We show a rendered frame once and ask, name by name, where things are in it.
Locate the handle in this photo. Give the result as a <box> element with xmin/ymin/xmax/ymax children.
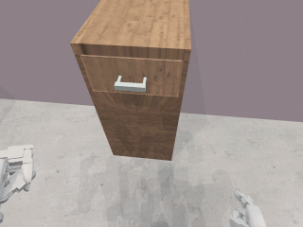
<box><xmin>114</xmin><ymin>76</ymin><xmax>147</xmax><ymax>93</ymax></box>

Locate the right robot hand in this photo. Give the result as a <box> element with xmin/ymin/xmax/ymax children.
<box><xmin>229</xmin><ymin>190</ymin><xmax>267</xmax><ymax>227</ymax></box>

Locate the left robot hand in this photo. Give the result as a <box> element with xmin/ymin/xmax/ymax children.
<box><xmin>0</xmin><ymin>145</ymin><xmax>37</xmax><ymax>207</ymax></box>

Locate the drawer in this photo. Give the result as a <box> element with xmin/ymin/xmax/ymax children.
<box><xmin>81</xmin><ymin>54</ymin><xmax>182</xmax><ymax>96</ymax></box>

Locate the cabinet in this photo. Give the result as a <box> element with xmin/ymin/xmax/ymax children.
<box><xmin>70</xmin><ymin>0</ymin><xmax>191</xmax><ymax>161</ymax></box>

